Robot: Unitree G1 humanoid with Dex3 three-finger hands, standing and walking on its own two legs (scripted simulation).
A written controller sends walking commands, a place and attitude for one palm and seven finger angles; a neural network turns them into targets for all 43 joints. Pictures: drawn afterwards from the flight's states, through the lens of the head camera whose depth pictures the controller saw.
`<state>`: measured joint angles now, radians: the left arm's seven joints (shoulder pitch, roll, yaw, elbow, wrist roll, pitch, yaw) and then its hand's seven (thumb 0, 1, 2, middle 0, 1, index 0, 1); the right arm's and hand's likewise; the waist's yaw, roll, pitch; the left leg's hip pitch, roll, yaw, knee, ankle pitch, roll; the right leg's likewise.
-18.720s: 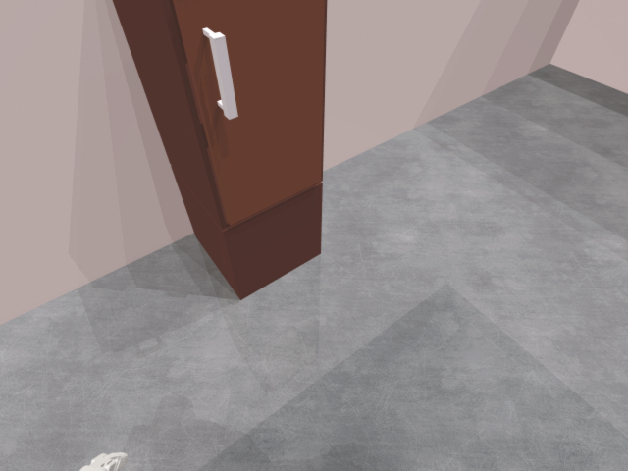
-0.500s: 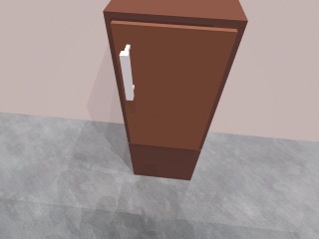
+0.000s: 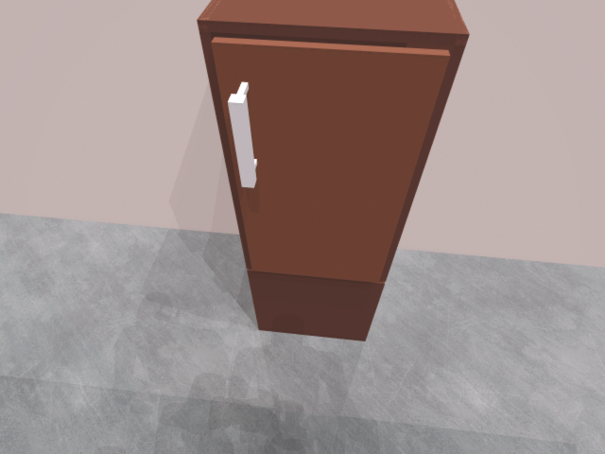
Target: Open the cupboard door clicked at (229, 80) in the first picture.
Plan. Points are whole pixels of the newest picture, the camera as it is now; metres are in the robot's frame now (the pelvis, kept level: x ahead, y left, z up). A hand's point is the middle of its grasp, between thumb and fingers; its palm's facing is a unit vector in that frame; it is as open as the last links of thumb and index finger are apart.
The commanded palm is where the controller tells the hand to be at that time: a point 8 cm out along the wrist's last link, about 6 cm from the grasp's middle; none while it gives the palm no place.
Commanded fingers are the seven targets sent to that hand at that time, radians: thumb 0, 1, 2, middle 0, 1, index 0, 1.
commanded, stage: raise the hand with hooked fingers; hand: left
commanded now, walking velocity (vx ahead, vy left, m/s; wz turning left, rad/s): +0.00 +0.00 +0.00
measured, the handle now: (246, 137) +0.56 +0.14 +0.10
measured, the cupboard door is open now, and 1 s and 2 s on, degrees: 0 0 0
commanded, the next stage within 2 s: none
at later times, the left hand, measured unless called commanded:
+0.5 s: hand (144, 428) +0.15 +0.20 -0.01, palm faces +0.06 -1.00 -0.05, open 9.5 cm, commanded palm +0.14 +0.26 +0.00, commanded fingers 0.00 0.20 0.60 -0.25 -0.75 -0.25 -0.75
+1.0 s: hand (102, 352) +0.21 +0.26 +0.05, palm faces +0.00 -1.00 -0.07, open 12.5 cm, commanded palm +0.19 +0.31 +0.06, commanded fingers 0.00 -0.38 0.35 -0.29 -1.12 -0.29 -1.12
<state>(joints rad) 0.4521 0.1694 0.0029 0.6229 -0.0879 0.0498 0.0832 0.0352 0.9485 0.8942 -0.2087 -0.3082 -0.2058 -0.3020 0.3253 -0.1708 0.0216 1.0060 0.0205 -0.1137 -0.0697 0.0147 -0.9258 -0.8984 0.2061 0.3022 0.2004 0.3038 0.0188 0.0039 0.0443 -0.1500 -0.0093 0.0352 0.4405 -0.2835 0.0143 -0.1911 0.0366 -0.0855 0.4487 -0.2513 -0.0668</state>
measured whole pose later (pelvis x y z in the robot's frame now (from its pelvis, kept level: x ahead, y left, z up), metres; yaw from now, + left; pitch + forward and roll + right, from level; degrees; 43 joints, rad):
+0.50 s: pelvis -0.04 +0.01 -0.06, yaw +2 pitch +9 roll -2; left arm 0.46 0.22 0.14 -0.04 -0.24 -0.44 -0.25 0.01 0.42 0.69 -0.24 -0.61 -0.24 -0.60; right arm 0.18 -0.24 0.01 0.47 0.02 -0.21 -0.05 0.01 -0.91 -0.90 0.20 0.30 0.20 0.30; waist 0.04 0.00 -0.09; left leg -0.70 -0.01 -0.01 1.03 -0.49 0.03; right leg -0.69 0.01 -0.15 0.97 -0.44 -0.07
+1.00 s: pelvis -0.03 +0.03 -0.03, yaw +1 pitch +5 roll -2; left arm 0.23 0.32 0.27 0.06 -0.32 -0.24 -0.34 0.00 -0.16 0.44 -0.28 -0.99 -0.28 -0.98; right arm 0.27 -0.28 0.03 0.59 0.05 -0.28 -0.08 0.01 -0.90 -0.90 0.21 0.30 0.20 0.30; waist 0.00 0.03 -0.06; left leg -0.47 -0.02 0.03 0.79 -0.41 0.06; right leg -0.48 0.01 -0.10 0.74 -0.34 -0.03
